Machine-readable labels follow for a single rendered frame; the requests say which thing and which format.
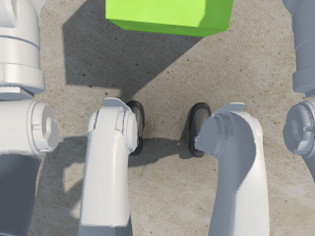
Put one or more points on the carton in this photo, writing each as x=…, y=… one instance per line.
x=199, y=18

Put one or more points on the right robot foot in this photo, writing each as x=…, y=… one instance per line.
x=200, y=112

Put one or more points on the robot left upper arm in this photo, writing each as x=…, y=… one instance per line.
x=28, y=131

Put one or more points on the robot right thigh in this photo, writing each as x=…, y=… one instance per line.
x=241, y=205

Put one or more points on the robot right upper arm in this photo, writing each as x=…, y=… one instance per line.
x=299, y=132

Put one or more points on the left robot forearm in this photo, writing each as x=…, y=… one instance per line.
x=20, y=74

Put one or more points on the right robot forearm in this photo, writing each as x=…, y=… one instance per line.
x=303, y=26

